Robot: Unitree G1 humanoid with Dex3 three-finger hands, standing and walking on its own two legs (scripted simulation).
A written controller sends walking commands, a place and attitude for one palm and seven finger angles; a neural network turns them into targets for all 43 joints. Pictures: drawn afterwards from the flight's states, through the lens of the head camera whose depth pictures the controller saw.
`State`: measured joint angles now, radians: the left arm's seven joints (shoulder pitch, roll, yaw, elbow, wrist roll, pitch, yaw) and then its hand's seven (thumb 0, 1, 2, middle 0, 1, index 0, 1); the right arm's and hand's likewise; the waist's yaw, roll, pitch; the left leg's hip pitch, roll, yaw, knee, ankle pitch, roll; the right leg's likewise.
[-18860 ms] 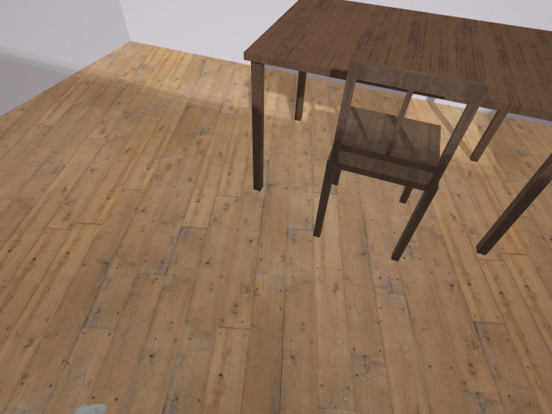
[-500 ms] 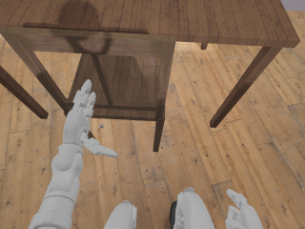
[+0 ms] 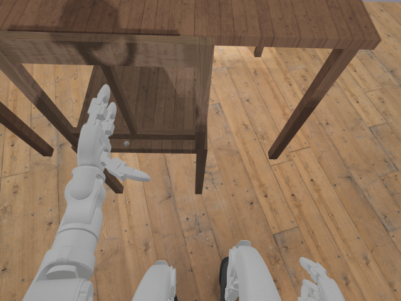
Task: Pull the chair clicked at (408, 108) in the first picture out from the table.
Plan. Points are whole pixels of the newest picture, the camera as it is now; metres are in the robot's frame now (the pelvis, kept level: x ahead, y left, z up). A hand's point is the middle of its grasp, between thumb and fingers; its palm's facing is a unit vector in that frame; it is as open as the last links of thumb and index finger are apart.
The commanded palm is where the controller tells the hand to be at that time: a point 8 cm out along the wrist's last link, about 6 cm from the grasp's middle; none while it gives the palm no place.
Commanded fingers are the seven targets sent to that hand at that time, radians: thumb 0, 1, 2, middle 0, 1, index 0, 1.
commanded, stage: push the fingers through the gap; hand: left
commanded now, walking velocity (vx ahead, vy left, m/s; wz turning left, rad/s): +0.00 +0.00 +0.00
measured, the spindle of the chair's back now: (122, 103) +0.52 +0.17 +0.01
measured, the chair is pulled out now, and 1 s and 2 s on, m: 0.00 0.00 0.00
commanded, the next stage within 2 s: hook a spindle and tug to test in 1.18 s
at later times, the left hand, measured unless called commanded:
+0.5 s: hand (128, 120) +0.46 +0.14 +0.02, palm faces -0.03 -1.00 -0.04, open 16.9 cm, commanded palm +0.44 +0.19 +0.02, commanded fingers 0.00 -0.50 0.30 -0.06 -0.08 -0.06 -0.08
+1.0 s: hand (130, 107) +0.50 +0.14 +0.02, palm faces -0.03 -1.00 -0.03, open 16.9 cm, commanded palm +0.46 +0.19 +0.02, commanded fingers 0.00 -0.50 0.30 -0.06 -0.08 -0.06 -0.08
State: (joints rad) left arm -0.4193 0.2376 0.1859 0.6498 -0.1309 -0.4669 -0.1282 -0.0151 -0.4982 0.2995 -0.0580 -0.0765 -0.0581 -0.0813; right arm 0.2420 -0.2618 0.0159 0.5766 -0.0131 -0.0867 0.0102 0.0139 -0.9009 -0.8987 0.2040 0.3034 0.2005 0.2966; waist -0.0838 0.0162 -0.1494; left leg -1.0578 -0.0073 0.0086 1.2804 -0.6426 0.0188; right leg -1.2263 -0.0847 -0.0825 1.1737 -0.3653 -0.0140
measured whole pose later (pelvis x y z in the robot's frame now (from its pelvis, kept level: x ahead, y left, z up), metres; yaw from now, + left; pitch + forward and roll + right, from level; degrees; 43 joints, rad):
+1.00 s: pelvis +0.00 +0.01 +0.00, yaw -2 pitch +27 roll -2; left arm -0.74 0.34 0.34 0.98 -0.08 -0.52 -0.14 -0.02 -0.50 0.30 -0.06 -0.08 -0.06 -0.08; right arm 0.31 -0.26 0.02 0.59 -0.05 0.04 0.05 0.01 -0.90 -0.90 0.20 0.30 0.20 0.30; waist -0.16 0.03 -0.14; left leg -1.12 0.01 0.02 1.29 -0.65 0.03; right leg -1.29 -0.06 -0.07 1.16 -0.34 0.00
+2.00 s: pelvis +0.00 +0.01 +0.00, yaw -1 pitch +28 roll -2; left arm -0.80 0.34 0.30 1.04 -0.07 -0.53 -0.11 -0.01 0.21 0.60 -0.47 -1.37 -0.45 -1.38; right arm 0.30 -0.26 0.02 0.61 -0.05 0.03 0.04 0.01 -0.90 -0.90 0.20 0.30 0.20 0.30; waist -0.15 0.02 -0.13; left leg -1.13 0.00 0.00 1.29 -0.64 0.02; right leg -1.29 -0.07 -0.09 1.16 -0.35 -0.01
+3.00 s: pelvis +0.05 +0.01 +0.05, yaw -1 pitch +22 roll -1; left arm -0.45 0.23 0.08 0.61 -0.03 -0.29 0.02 0.00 0.78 0.84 -0.46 -1.43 -0.44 -1.45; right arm 0.22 -0.21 -0.01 0.54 0.02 0.10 -0.04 0.01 -0.90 -0.90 0.20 0.30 0.20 0.30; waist -0.08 0.03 -0.04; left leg -0.80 -0.02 0.01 1.02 -0.60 0.04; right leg -0.98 -0.07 -0.07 0.96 -0.36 0.02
